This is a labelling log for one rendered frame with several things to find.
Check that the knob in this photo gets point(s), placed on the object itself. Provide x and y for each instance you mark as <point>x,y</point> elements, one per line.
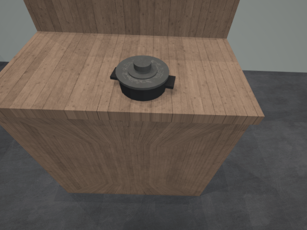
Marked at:
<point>142,64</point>

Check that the lid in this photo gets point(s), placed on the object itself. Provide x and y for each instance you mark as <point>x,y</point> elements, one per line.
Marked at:
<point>129,77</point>

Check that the pot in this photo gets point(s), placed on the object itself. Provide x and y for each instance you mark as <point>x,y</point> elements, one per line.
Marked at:
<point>145,95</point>

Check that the table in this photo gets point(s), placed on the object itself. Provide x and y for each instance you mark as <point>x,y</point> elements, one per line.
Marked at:
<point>58,102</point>

